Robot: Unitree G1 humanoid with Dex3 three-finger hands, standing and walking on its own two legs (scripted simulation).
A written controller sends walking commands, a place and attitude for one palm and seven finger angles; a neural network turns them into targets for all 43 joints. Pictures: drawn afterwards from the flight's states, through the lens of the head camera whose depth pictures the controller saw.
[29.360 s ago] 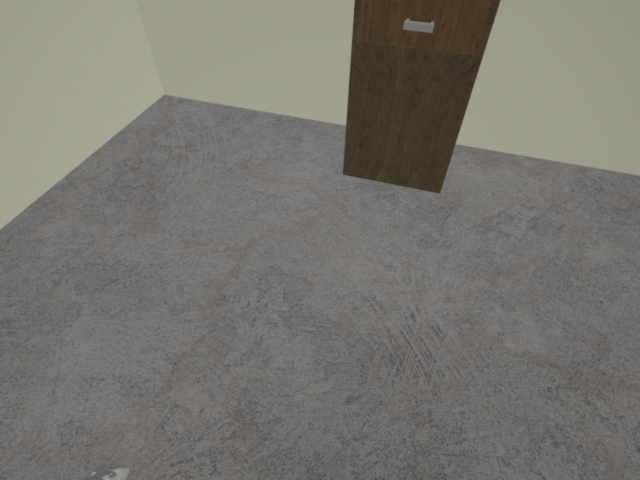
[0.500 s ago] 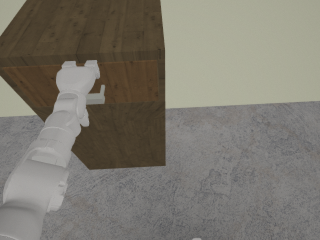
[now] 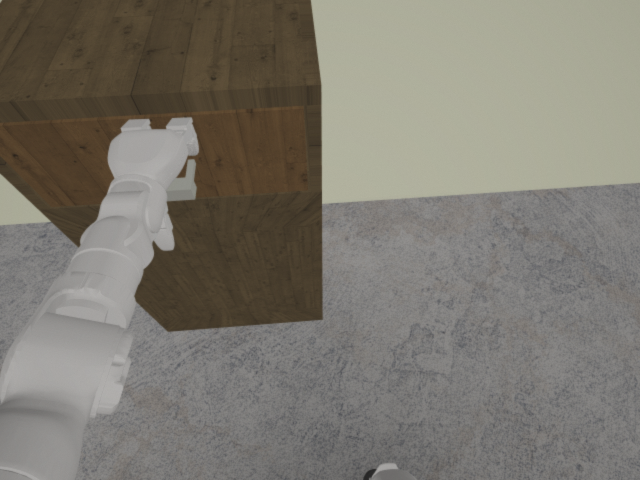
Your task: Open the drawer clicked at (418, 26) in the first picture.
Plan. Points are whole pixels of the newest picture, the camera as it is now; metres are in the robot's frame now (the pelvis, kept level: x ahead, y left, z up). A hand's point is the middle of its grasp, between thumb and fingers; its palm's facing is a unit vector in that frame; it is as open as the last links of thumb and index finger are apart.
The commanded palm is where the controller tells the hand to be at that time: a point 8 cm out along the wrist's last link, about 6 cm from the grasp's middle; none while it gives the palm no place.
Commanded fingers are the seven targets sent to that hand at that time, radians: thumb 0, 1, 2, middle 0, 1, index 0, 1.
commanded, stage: lower the fingers behind the handle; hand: left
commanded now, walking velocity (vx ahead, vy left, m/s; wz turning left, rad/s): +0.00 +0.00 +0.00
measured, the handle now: (160, 179) +0.54 +0.22 +0.01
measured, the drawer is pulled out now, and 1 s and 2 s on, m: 0.00 0.00 0.00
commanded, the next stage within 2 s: lift the fingers back up to retry in 1.38 s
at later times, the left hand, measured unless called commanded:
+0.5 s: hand (171, 197) +0.50 +0.19 +0.02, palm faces -0.09 +0.01 -1.00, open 13.8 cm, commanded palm +0.48 +0.19 +0.07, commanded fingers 0.00 -0.50 0.30 -0.30 -1.20 -0.30 -1.20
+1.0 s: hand (175, 196) +0.50 +0.19 +0.02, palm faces -0.04 +0.03 -1.00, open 13.8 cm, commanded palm +0.48 +0.20 +0.04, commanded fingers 0.00 -0.50 0.30 -0.30 -1.20 -0.30 -1.20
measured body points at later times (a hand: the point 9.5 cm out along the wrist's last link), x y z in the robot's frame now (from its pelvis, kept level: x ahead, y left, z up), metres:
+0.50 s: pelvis +0.00 +0.00 -0.01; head +0.11 -0.01 +0.43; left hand +0.50 +0.19 +0.08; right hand +0.02 -0.27 -0.14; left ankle -0.04 +0.12 -0.72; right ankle +0.01 -0.14 -0.72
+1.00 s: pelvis -0.02 +0.00 -0.03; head +0.10 -0.01 +0.41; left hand +0.50 +0.19 +0.07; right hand -0.01 -0.27 -0.16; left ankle -0.04 +0.12 -0.72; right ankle +0.01 -0.14 -0.72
